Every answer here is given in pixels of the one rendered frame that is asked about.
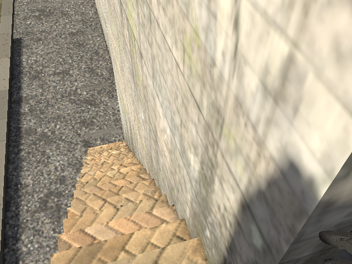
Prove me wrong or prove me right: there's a robot right hand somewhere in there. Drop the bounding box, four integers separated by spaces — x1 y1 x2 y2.
319 230 352 264

